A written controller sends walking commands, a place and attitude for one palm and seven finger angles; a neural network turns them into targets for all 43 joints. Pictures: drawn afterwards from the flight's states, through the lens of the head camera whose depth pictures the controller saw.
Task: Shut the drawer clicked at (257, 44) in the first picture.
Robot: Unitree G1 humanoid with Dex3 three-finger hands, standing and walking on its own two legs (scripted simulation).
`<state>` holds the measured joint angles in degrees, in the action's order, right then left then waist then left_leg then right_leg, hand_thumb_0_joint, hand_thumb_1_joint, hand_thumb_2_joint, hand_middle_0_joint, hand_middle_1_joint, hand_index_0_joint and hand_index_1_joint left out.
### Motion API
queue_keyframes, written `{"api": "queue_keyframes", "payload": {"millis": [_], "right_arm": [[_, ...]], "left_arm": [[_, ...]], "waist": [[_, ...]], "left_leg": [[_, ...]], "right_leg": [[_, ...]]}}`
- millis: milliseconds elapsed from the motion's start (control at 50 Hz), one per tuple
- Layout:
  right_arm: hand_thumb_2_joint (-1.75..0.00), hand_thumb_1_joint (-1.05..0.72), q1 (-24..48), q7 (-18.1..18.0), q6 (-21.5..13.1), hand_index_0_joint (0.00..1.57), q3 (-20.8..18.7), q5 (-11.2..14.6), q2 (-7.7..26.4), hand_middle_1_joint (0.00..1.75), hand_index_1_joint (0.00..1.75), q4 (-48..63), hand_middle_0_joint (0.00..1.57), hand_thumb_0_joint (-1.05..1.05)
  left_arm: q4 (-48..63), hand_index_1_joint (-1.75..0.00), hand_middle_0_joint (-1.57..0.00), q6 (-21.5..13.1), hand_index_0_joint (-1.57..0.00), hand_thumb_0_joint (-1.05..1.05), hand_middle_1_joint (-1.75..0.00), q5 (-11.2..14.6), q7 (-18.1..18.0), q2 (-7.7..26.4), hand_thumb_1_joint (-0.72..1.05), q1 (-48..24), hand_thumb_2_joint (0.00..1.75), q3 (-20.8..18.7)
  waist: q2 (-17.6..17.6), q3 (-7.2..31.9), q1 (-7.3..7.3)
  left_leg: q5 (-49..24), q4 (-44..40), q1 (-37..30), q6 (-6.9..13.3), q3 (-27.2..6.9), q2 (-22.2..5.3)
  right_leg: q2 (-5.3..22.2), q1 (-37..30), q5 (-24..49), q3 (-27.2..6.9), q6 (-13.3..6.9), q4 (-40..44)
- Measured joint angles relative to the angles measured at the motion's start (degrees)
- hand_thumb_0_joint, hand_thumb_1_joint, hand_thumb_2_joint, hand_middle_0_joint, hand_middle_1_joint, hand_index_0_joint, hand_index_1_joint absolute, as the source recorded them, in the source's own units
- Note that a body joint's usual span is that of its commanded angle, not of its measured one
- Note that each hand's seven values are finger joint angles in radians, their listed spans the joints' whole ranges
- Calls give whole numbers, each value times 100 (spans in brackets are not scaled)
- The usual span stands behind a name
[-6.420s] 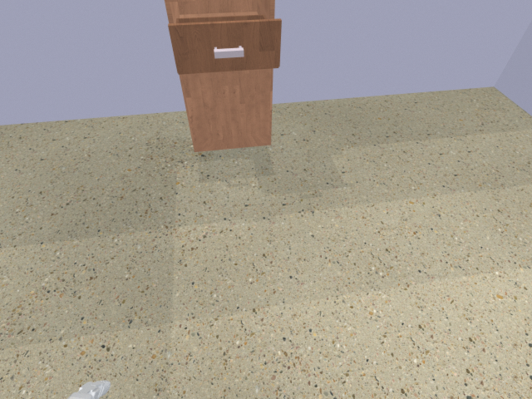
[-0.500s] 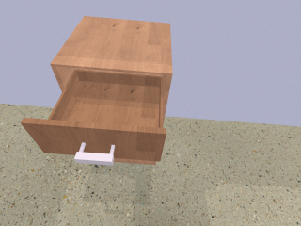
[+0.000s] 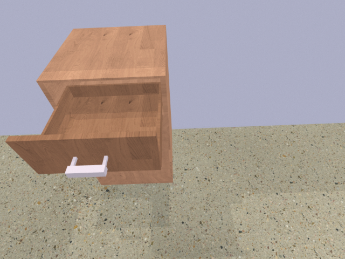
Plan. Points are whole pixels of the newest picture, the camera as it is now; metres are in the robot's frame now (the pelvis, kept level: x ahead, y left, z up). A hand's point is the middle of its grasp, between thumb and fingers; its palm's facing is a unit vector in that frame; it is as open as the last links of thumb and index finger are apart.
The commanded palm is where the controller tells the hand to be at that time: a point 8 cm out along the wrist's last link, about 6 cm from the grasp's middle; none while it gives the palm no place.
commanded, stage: come to a stop and stand still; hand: left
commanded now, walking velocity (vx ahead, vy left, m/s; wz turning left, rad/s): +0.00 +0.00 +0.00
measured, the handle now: (88, 165) +0.38 +0.28 -0.05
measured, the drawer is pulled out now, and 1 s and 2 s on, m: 0.28 0.28 0.28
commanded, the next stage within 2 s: look again from close up in 0.54 s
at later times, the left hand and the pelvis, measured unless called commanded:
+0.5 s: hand out of the picture -0.06 +0.15 -0.17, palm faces +0.07 -0.98 -0.18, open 7.4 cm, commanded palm none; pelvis -0.04 -0.01 +0.01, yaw +0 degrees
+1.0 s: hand out of the picture +0.01 +0.22 -0.17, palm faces +0.05 -0.97 -0.22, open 7.4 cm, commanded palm none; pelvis -0.01 +0.05 +0.00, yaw +0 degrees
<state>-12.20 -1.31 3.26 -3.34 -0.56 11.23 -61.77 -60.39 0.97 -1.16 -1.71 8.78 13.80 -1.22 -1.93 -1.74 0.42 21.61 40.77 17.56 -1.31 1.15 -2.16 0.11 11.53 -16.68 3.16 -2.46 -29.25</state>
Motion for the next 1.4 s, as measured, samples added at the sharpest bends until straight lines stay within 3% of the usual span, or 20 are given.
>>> {"api": "queue_keyframes", "payload": {"millis": [80,160,280,660,740,800,940,1120,1280,1400], "right_arm": [[-90,-91,-150,-63,-137,19,99,4,-102,30,30,-204,19,1],[-90,-91,-220,-94,-205,19,231,-10,-308,30,30,-410,19,1],[-90,-91,-317,-83,-181,19,278,-26,-380,30,30,-462,20,1],[-90,-91,-815,-67,-253,19,291,-29,-479,30,30,-473,20,1],[-90,-91,-793,12,-246,19,283,-62,-328,30,30,-183,20,1],[-90,-91,-820,19,-331,19,308,-69,-332,30,30,-43,19,1],[-90,-93,-795,-32,-409,19,427,-88,-397,30,30,5,20,2],[-90,-92,-644,-36,-491,20,440,-48,-287,30,30,-32,20,2],[-90,-91,-486,-38,-465,20,443,-31,-249,30,30,-106,20,1],[-90,-91,-566,20,-372,20,410,-55,-255,30,30,-135,20,1]], "left_arm": [[-115,-30,-20,-77,-20,0,-29,71,-49,19,93,-139,90,10],[-242,-30,-20,-84,-20,0,-29,115,-52,115,94,-203,90,2],[-414,-30,-20,-45,-20,0,-29,107,-2,38,93,-39,90,54],[-552,-30,-20,-126,-20,0,-29,67,-48,-234,91,485,90,64],[-413,-30,-20,-253,-20,0,-29,21,-56,-314,90,530,90,137],[-379,-30,-20,-234,-20,0,-29,29,-55,-252,90,503,90,124],[-157,-30,-20,-218,-20,0,-29,42,-60,-40,91,305,90,103],[-97,-30,-19,-182,-20,0,-29,65,-63,9,91,221,90,116],[-211,-30,-20,-137,-20,0,-29,60,-47,-64,91,291,90,150],[-228,-30,-20,-111,-20,0,-29,-17,28,-71,91,471,90,119]], "waist": [[50,-40,44],[288,-123,-72],[185,-67,-84],[180,12,-90],[-51,19,14],[-9,135,81],[46,289,-5],[112,115,-43],[176,-12,-59],[239,53,-77]], "left_leg": [[-486,-1212,-657,-42,-75,-42],[-733,-1528,-841,-95,-31,-31],[-957,-1779,-947,-104,-15,-64],[-919,-1627,-635,-6,63,-25],[-667,-987,-294,87,-47,-31],[-520,-907,-329,182,10,107],[-525,-1143,-555,360,129,346],[-616,-1452,-785,459,214,492],[-603,-1506,-889,456,213,491],[-403,-1279,-841,440,132,505]], "right_leg": [[-152,78,30,181,-42,-35],[-154,-102,273,141,-68,289],[-199,-229,521,129,-82,603],[-145,19,614,69,10,614],[-170,181,469,115,60,325],[-24,234,283,60,148,70],[209,145,189,-63,324,34],[344,21,195,-156,443,146],[341,-79,178,-155,450,190],[364,-23,-112,-76,344,-124]]}}
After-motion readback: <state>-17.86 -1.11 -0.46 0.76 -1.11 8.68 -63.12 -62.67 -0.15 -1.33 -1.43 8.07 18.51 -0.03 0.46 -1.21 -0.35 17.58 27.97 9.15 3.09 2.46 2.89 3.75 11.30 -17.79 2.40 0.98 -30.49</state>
